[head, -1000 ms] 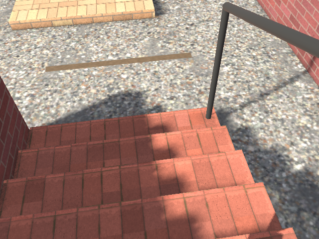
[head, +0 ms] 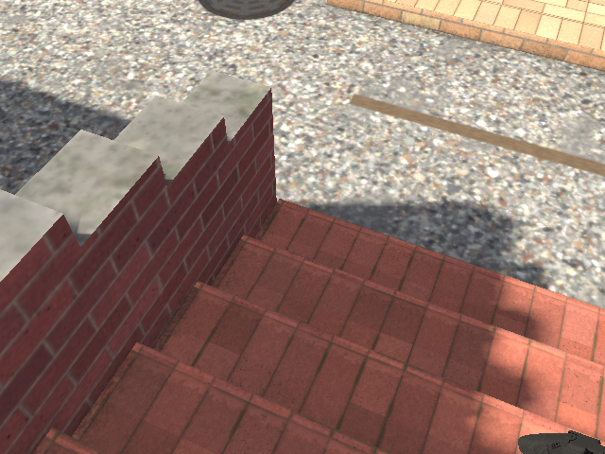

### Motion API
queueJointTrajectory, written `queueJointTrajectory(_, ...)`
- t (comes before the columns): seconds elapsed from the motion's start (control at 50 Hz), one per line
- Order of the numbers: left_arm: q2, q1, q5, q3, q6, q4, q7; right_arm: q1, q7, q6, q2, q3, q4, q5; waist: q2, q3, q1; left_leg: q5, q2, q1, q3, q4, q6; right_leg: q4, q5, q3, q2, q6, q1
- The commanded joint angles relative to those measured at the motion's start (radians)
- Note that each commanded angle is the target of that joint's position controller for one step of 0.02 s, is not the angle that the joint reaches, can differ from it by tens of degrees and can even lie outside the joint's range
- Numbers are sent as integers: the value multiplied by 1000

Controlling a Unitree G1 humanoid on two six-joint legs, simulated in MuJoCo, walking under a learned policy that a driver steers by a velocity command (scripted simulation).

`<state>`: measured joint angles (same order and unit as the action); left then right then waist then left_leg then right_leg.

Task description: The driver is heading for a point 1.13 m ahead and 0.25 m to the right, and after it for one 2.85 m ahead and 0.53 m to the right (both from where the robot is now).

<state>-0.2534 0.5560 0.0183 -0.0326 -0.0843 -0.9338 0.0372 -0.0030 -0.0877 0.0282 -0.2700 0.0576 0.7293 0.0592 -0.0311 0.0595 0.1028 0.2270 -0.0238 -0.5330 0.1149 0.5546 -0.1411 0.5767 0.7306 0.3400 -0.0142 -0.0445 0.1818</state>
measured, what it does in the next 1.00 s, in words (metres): goes down, turning right: left foot 0.11 m lower, then right foot 0.11 m lower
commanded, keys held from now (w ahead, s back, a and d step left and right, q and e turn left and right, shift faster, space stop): w+shift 0.12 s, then w+e+shift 0.88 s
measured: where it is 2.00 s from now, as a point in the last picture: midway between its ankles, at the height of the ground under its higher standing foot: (447, 238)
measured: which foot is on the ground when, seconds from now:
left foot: up 0.00-0.04, down 0.06-0.48, up 0.50-0.80, down 0.82-1.00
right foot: down 0.00-0.06, up 0.08-0.46, down 0.48-0.82, up 0.84-1.00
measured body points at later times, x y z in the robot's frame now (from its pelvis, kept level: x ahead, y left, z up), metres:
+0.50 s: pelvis +0.43 +0.04 -0.16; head +0.44 +0.03 +0.29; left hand +0.51 +0.31 -0.29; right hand +0.40 -0.22 -0.31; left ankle +0.19 +0.07 -0.68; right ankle +0.49 +0.01 -0.87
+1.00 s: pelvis +0.84 +0.03 -0.29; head +0.84 +0.02 +0.16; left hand +1.10 +0.23 -0.39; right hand +0.69 -0.20 -0.44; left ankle +0.81 +0.19 -0.99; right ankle +0.85 -0.08 -0.94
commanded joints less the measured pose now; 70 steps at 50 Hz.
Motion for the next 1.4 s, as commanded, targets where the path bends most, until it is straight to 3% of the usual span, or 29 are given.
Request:
queueJointTrajectory(0.02, -175, 89, 8, -26, 32, -45, 27, -78, 30, -23, -64, 16, 8, 13, 127, 36, -120, -214, 100, 224, 64, 9, -76, 216, -1486, -99, -273, 102, -107)
queueJointTrajectory(0.06, -199, 0, 21, -47, 43, -47, 15, -428, 68, -20, -138, 72, 143, -13, -17, -120, -314, -335, 48, 744, -107, -134, -152, 871, -1084, -86, -178, 114, -435)
queueJointTrajectory(0.08, -97, 7, 44, -27, 22, -14, -3, -442, 72, -30, -204, 73, 166, -19, -146, -157, -222, 21, -94, 1061, -221, 180, -148, 1194, -43, -181, -70, 124, -892)
queueJointTrajectory(0.12, -128, -153, -38, -25, -15, 128, -12, -589, 98, -26, -251, 74, 198, -40, -125, -329, -292, -82, -324, 1175, -626, -78, -311, 1104, -178, -321, -38, 68, -1173)
queueJointTrajectory(0.2, -91, -122, 32, -33, 34, 18, -34, -314, 97, -90, -92, 30, 181, -52, 158, 87, -69, -161, -206, 360, -347, -222, -144, 563, -407, -452, -147, 63, -802)
queueJointTrajectory(0.32, 5, -297, -15, -15, 28, 40, -94, -280, 104, -181, -38, 5, 225, -73, -2, 56, -66, -342, -9, -37, -6, -173, 59, 123, -1338, -261, 8, 114, -353)
queueJointTrajectory(0.4, -47, -291, 29, -25, 40, -1, -93, -365, 129, -164, -18, -13, 299, -54, -38, 102, -71, -7, -51, 249, 60, 113, 121, 118, -1290, -210, 38, 230, -461)
queueJointTrajectory(0.46, -185, 199, 32, -90, 58, -114, -60, -176, 146, -132, -140, 7, 248, -25, 3, -70, 230, 558, -125, 166, 56, 912, 99, 120, -856, -190, 52, 337, -57)
queueJointTrajectory(0.48, -176, 331, 3, -98, 72, -158, -62, 27, 144, -127, -150, 22, 183, -35, 286, -42, 387, -270, 87, -130, 60, 1521, 130, -49, -794, -365, 7, 419, 113)
queueJointTrajectory(0.5, -166, 293, -38, -71, 58, -182, -64, 52, 137, -147, -83, 2, 56, -28, 422, -22, 224, -794, 159, -424, -38, 1428, 151, 102, -1400, -651, -51, 438, 204)
queueJointTrajectory(0.54, -177, 138, 8, -80, 37, -119, -33, -103, 113, -170, -109, -13, 74, -19, -80, -53, 51, -760, 4, -497, -228, 1029, 142, -150, -848, -1075, -242, 532, 187)
queueJointTrajectory(0.58, -237, -19, 34, -91, 9, -83, -8, -94, 107, -156, -72, -12, 82, 12, -85, 25, -76, -785, -29, -481, -321, 828, 155, -117, -606, -1241, -286, 571, -91)
queueJointTrajectory(0.76, -131, -106, -4, -61, 0, -47, -36, -44, 68, -105, 27, -38, 34, -45, 113, 25, -61, 15, 87, 532, -98, -55, 189, 139, -346, -719, 107, 250, -790)
queueJointTrajectory(0.82, -142, -314, 1, -67, 11, 22, -36, -608, 97, -135, -148, 46, 195, -38, -26, -140, -389, -9, -35, 914, -182, -121, 126, 915, -486, -599, 145, 229, -866)
queueJointTrajectory(0.86, -29, -108, -51, -37, 14, 91, 1, -504, 82, -148, -217, 58, 164, -1, -210, -192, -160, -230, -468, 979, -672, -15, -36, 1259, -172, -457, 77, 209, -1244)
queueJointTrajectory(0.88, -69, -173, 3, -49, 28, 30, -1, -412, 70, -147, -41, 25, 134, -21, 96, -12, -155, -359, -351, 753, -475, -79, 13, 1062, -329, -463, -29, 214, -1228)
queueJointTrajectory(0.9, -41, -254, 26, -44, 35, 95, -14, -370, 83, -158, -94, 42, 141, -16, -114, -11, -148, -678, -460, 693, -641, -110, -88, 1050, -353, -473, -49, 197, -1294)
queueJointTrajectory(0.96, -60, -508, 27, -46, 62, 199, -77, -339, 102, -194, -36, 21, 206, -39, -6, 195, -107, -551, -306, 138, -378, -159, -6, 545, -649, -449, -126, 125, -1013)
queueJointTrajectory(1.1, -39, -474, 6, -24, 73, 174, -124, -367, 116, -169, -69, 17, 258, -55, -54, 64, -47, -263, -159, 3, 64, 96, 137, 168, -1026, -77, 87, 186, -319)
queueJointTrajectory(1.14, -118, -148, 12, -65, 84, 71, -89, -392, 120, -140, -110, 18, 269, -44, -7, -145, 108, 274, -164, 36, 111, 613, 159, 228, -934, -74, 166, 260, 79)
queueJointTrajectory(1.16, -162, 9, 12, -79, 83, 22, -84, -329, 128, -127, -142, 31, 253, -38, 60, -109, 216, -253, -124, -189, 79, 1094, 168, 15, -875, -326, 20, 367, 232)
queueJointTrajectory(1.18, -287, 12, 11, -105, 82, 8, -72, -301, 134, -128, -105, 29, 193, -25, 245, -96, 175, -891, -51, -440, 21, 1376, 186, 143, -1059, -422, -69, 396, 356)
queueJointTrajectory(1.2, -271, -9, -12, -86, 78, 32, -57, -379, 129, -139, -126, 28, 141, -33, 144, -180, 80, -874, -117, -512, -89, 1253, 183, 125, -1359, -588, -220, 411, 394)
queueJointTrajectory(1.3, -160, -348, 37, -44, 10, 78, -40, -520, 121, -71, -48, 12, 200, -5, -24, 51, -168, -557, -100, -31, -124, 525, 178, -52, -1295, -592, -239, 393, -548)
queueJointTrajectory(1.32, -5, -394, 96, 26, -69, 123, -114, -417, 51, -97, 42, -49, 139, 56, -65, 35, -148, -180, -222, 17, -311, 411, 200, -67, -1078, -517, -275, 352, -737)
queueJointTrajectory(1.34, -104, -474, -22, -34, -49, 50, -58, -495, 67, -89, -13, 5, 209, -26, -59, -36, -237, 68, -40, 254, -85, 155, 149, -35, -827, -306, -18, 255, -716)
queueJointTrajectory(1.36, -99, -406, -38, -25, -51, 30, -49, -506, 66, -99, 6, -5, 213, -51, 44, -50, -204, 232, 6, 408, -43, 108, 143, 61, -749, -275, -17, 237, -804)
queueJointTrajectory(1.38, -117, -308, 129, 7, -78, 96, -97, -405, 24, -111, 46, -32, 201, 57, -31, 101, -142, 136, -35, 559, -116, 316, 220, 131, -713, -301, -53, 176, -1104)
queueJointTrajectory(1.4, -204, -413, 140, -28, -86, 108, -106, -597, 19, -107, 33, -23, 221, 59, -1, 39, -261, 59, 22, 585, -89, 392, 228, 219, -817, -285, -59, 134, -994)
